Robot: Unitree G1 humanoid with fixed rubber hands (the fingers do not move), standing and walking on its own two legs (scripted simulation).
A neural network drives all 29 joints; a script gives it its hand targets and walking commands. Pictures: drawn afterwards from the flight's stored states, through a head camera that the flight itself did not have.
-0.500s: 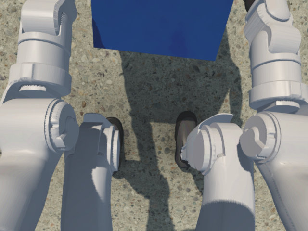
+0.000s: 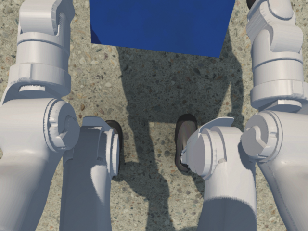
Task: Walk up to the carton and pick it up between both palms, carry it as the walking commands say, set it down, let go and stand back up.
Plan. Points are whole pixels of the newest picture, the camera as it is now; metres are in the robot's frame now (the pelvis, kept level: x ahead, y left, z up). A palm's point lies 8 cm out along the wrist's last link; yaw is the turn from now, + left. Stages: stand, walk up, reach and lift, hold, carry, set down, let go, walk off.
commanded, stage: set down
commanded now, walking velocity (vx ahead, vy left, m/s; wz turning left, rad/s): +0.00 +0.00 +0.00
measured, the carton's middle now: out of the picture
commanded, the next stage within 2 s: none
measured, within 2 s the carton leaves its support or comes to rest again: rests again in 0.88 s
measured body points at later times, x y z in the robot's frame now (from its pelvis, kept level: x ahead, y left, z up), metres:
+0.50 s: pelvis +0.00 +0.00 +0.00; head +0.39 +0.00 +0.21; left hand +0.58 +0.14 -0.20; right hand +0.56 -0.20 -0.20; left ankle +0.09 +0.12 -0.37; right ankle +0.10 -0.13 -0.37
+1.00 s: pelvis +0.00 +0.00 -0.01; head +0.39 +0.00 +0.20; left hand +0.55 +0.14 -0.24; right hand +0.53 -0.22 -0.22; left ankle +0.09 +0.12 -0.37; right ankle +0.10 -0.13 -0.37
